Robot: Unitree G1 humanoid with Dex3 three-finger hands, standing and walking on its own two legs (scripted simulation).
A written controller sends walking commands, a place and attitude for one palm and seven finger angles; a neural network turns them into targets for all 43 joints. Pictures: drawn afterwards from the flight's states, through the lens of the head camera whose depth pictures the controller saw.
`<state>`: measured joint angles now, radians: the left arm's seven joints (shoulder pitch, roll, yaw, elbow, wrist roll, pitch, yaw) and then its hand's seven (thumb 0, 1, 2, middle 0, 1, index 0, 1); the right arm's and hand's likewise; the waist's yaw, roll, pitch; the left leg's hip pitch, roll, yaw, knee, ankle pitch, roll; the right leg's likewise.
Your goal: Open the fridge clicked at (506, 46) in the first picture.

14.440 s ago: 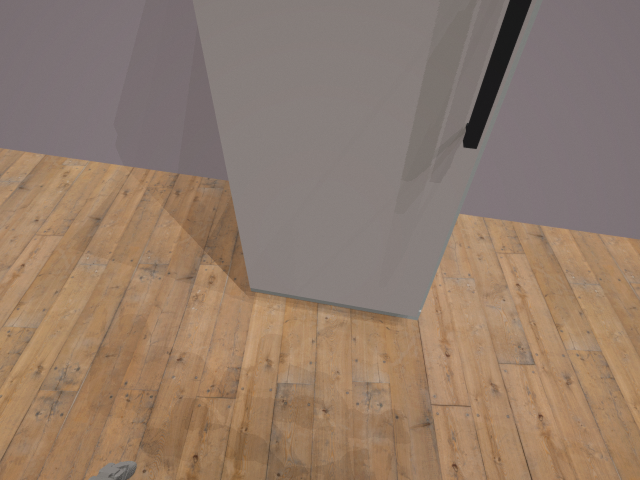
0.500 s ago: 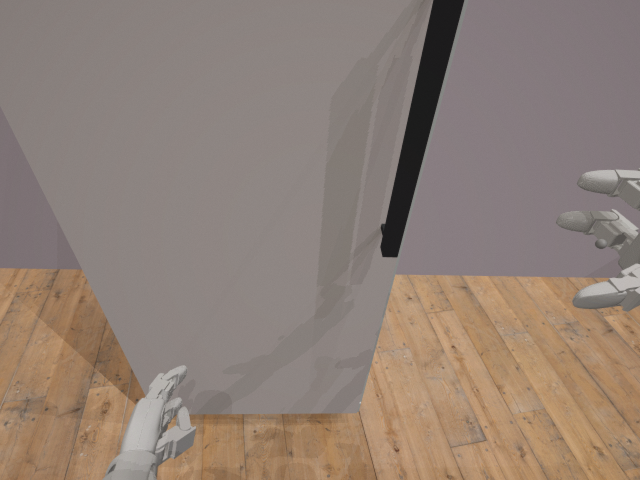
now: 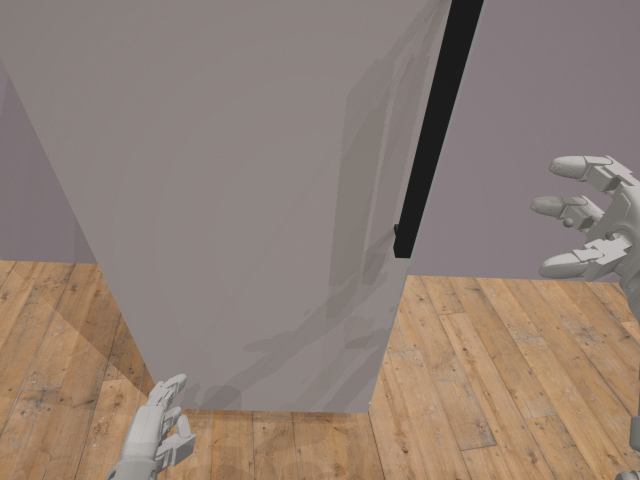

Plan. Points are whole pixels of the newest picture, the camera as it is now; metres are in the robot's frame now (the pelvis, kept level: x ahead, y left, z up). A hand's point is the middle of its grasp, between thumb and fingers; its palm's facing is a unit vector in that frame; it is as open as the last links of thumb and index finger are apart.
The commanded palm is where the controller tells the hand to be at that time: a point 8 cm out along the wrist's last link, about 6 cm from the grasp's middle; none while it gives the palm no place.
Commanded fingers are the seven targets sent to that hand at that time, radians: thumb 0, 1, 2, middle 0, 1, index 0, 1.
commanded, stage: move the hooked fingers beside the handle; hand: right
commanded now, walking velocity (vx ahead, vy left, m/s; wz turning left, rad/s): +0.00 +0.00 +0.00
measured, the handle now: (425, 139) +0.49 -0.13 +0.24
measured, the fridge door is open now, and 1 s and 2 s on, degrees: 0 0 0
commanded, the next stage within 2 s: feel for the door with the fingertips in 1.96 s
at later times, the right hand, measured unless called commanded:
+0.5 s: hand (537, 205) +0.36 -0.24 +0.23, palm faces +0.06 +1.00 -0.01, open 14.0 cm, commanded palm +0.33 -0.28 +0.23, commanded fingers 0.00 0.50 -0.30 0.30 1.20 0.30 1.20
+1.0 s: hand (491, 184) +0.40 -0.20 +0.22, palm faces +0.05 +1.00 +0.00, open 14.0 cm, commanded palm +0.38 -0.25 +0.22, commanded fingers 0.00 0.50 -0.30 0.30 1.20 0.30 1.20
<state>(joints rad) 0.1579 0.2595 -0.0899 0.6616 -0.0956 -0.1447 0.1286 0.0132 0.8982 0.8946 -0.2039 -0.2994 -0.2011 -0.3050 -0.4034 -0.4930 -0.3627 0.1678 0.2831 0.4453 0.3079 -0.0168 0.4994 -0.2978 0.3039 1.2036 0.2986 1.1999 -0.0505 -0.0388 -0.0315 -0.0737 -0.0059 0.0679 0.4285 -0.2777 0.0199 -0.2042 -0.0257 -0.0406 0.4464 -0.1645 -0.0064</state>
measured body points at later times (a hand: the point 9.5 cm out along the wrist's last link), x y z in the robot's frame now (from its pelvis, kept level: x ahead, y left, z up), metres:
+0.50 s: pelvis +0.01 +0.01 +0.00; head -0.02 +0.02 +0.45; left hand +0.19 +0.25 -0.07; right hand +0.35 -0.29 +0.23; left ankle -0.02 +0.10 -0.74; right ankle +0.05 -0.12 -0.74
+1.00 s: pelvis +0.01 +0.00 +0.00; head -0.02 +0.01 +0.45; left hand +0.16 +0.25 -0.09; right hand +0.39 -0.25 +0.23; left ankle -0.02 +0.10 -0.74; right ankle +0.05 -0.12 -0.74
